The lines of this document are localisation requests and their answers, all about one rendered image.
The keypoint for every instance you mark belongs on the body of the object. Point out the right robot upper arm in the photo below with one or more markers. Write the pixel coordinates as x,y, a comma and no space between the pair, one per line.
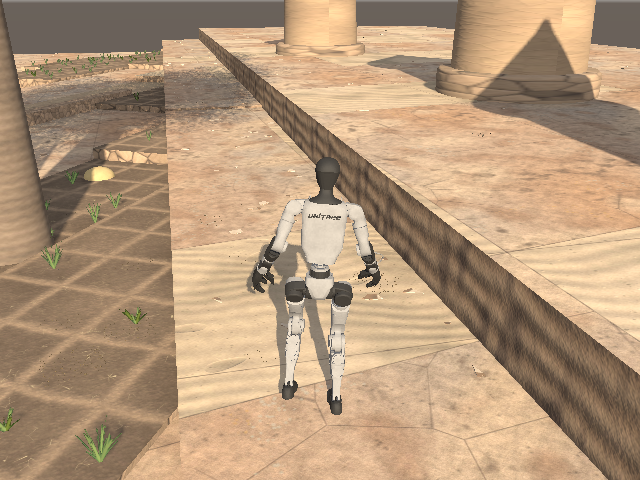
355,213

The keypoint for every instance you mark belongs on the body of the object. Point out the robot right thigh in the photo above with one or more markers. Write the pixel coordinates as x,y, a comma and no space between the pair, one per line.
340,304

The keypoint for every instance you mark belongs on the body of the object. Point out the left robot forearm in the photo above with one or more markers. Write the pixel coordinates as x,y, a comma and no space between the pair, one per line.
268,259

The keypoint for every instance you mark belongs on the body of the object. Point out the right robot forearm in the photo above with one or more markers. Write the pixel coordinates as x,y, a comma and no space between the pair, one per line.
370,261

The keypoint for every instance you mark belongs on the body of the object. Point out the left robot upper arm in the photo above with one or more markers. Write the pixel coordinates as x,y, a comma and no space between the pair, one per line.
293,208

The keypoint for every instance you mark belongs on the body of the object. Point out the right robot hand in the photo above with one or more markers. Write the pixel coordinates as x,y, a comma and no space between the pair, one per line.
376,277

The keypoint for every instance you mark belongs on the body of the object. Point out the left robot hand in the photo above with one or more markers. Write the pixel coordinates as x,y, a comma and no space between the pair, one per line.
257,277

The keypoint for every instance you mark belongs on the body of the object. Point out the humanoid robot torso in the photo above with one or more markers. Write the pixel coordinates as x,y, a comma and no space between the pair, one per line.
322,238

